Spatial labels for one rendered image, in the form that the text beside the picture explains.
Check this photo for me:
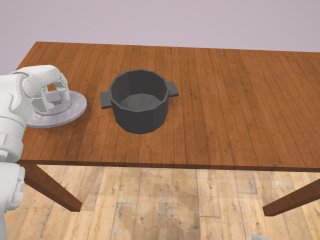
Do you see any lid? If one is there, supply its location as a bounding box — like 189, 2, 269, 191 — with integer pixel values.
26, 90, 87, 129

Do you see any left robot hand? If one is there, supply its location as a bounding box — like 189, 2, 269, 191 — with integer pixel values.
19, 65, 70, 113

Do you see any knob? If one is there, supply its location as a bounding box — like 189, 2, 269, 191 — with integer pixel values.
45, 92, 62, 105

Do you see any robot left upper arm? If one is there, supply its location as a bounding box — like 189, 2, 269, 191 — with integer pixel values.
0, 162, 25, 240

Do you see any table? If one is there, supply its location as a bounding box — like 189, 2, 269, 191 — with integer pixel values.
14, 41, 320, 217

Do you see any robot left forearm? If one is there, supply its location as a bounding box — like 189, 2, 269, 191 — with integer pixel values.
0, 70, 42, 163

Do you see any pot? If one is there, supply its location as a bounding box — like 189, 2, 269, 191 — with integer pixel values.
99, 69, 179, 134

